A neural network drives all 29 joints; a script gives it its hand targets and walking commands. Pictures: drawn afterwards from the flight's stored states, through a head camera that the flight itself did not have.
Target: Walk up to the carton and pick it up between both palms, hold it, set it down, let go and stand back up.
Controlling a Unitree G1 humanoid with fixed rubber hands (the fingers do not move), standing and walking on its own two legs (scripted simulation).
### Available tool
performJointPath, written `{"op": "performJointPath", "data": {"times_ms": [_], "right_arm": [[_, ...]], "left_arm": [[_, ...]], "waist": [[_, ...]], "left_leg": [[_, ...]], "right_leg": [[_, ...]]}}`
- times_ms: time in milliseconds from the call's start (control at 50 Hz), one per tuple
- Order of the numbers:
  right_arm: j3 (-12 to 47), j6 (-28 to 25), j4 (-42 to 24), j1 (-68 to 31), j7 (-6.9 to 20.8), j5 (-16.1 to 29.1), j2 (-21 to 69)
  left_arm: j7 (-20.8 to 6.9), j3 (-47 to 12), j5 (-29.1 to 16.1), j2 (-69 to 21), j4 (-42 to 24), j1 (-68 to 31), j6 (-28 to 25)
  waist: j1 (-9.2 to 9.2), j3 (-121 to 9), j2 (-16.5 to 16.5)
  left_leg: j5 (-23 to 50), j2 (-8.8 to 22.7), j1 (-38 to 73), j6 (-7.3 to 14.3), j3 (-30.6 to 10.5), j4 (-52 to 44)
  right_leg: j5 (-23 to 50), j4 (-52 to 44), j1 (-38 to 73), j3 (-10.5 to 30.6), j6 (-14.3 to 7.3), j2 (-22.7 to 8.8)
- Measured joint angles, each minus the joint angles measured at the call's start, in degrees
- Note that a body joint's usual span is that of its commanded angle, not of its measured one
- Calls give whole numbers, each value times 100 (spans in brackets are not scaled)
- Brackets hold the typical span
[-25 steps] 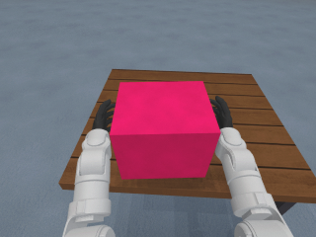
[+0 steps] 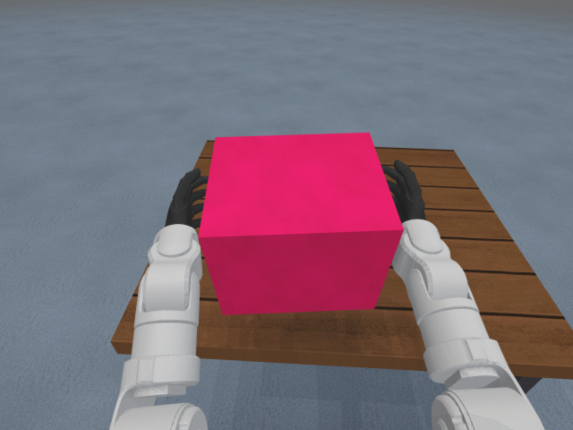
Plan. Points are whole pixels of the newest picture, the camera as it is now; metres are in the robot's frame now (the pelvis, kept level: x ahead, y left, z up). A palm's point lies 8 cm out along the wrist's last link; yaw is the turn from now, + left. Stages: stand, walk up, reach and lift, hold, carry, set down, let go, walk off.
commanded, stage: hold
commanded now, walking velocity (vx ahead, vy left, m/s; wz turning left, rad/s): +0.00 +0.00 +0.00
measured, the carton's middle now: (295, 224) +0.37 -0.02 +0.16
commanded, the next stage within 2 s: none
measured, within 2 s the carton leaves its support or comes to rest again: neither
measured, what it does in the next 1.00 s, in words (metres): stands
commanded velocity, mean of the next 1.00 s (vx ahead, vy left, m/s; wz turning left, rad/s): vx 0.00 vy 0.00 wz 0.00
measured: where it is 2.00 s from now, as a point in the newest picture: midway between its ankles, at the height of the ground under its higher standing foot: outside the picture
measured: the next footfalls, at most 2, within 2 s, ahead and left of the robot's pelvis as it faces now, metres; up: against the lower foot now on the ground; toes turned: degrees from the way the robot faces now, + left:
none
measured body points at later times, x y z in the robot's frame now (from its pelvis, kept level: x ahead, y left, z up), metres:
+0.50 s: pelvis -0.01 +0.00 +0.00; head -0.05 +0.03 +0.45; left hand +0.37 +0.15 +0.17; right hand +0.37 -0.16 +0.18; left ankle -0.03 +0.13 -0.75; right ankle +0.06 -0.15 -0.75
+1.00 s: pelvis -0.01 -0.01 +0.00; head -0.04 +0.01 +0.45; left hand +0.37 +0.16 +0.18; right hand +0.38 -0.15 +0.18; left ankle -0.03 +0.13 -0.75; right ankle +0.06 -0.15 -0.75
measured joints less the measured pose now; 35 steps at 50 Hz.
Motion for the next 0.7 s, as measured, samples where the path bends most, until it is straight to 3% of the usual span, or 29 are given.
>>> {"op": "performJointPath", "data": {"times_ms": [160,380,600,700], "right_arm": [[234,284,-187,145,-77,193,-33],[-165,199,126,-65,82,-69,124],[21,180,-104,-15,19,87,36],[-27,298,48,-70,8,-82,98]], "left_arm": [[-93,44,113,-94,-436,279,373],[-170,104,367,-82,-296,-65,570],[-162,79,328,-102,-545,28,534],[-328,242,429,-126,-360,-63,605]], "waist": [[-3,62,-46],[52,121,-230],[59,157,-91],[99,194,-77]], "left_leg": [[-34,-3,246,27,-3,-4],[16,-41,213,29,49,2],[-3,47,211,-23,39,20],[62,37,289,-32,23,-96]], "right_leg": [[15,-113,305,-8,27,-3],[13,1,211,39,14,-39],[33,-48,243,10,-28,45],[6,-12,263,-13,-49,26]]}}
